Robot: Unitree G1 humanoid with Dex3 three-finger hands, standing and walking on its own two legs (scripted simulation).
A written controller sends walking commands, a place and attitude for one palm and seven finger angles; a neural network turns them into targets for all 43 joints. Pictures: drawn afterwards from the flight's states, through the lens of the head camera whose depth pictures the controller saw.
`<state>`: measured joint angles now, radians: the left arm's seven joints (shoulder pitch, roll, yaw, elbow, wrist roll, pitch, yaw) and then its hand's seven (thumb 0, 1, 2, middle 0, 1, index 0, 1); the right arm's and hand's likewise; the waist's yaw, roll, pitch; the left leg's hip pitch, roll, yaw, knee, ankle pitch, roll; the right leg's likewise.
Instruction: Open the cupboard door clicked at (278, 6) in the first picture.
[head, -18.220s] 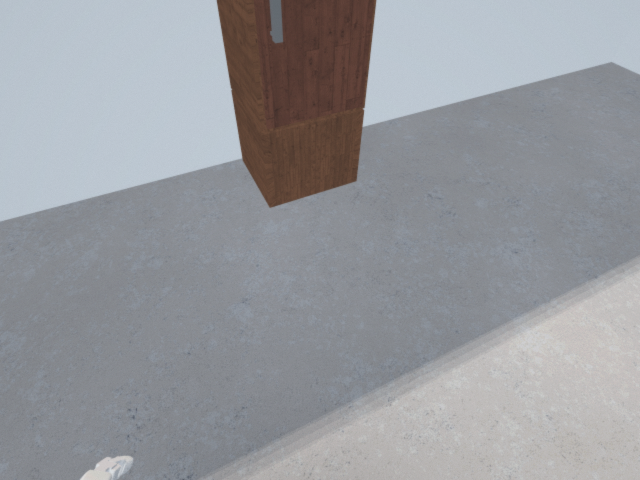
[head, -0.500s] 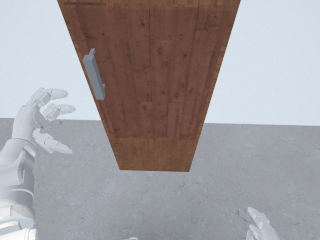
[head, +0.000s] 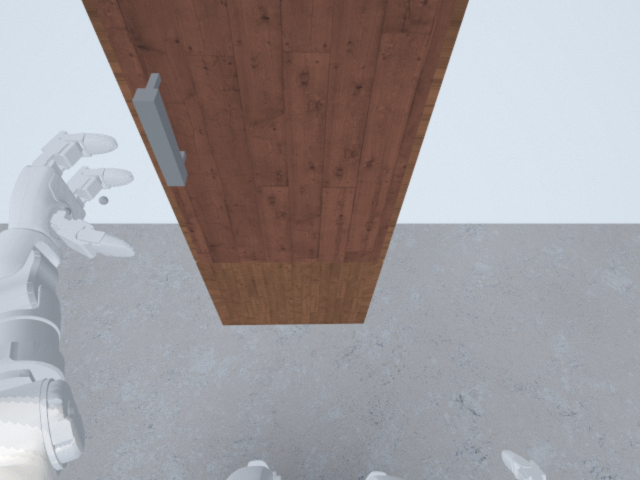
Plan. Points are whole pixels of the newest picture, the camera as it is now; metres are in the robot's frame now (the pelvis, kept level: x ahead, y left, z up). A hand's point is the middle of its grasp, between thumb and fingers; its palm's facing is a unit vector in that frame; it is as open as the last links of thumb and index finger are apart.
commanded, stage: move the hooked fingers beside the handle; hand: left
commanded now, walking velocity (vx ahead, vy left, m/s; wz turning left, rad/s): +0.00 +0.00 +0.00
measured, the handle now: (166, 132) +0.56 +0.23 +0.09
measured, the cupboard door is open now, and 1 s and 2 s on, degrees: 0 0 0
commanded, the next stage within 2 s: slide the fingers in behind the handle in 1.52 s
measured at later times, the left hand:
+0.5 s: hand (116, 159) +0.49 +0.27 +0.10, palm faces +0.03 -1.00 -0.01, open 14.0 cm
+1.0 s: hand (116, 145) +0.52 +0.29 +0.10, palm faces +0.02 -1.00 +0.02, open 14.0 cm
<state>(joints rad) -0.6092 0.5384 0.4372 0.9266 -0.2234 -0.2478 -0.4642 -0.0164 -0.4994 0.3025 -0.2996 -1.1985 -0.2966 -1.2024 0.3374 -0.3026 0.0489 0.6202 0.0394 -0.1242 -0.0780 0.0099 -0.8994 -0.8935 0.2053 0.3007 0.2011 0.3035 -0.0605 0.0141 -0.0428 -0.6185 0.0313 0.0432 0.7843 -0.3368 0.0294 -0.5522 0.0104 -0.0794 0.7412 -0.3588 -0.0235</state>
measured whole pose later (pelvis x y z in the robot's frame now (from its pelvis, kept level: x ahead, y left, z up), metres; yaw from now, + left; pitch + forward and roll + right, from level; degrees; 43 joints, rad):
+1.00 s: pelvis +0.02 +0.01 -0.01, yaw -3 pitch +20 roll -4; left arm -0.90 0.78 0.56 1.23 -0.12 -0.27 -0.51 -0.02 -0.50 0.30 -0.30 -1.20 -0.30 -1.20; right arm 0.44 -0.30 0.06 0.60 0.01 0.08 -0.04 0.00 -0.90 -0.89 0.21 0.30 0.20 0.30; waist -0.17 0.01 -0.08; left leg -0.83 0.07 0.05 0.89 -0.41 0.04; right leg -0.75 0.05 -0.06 0.79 -0.38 -0.01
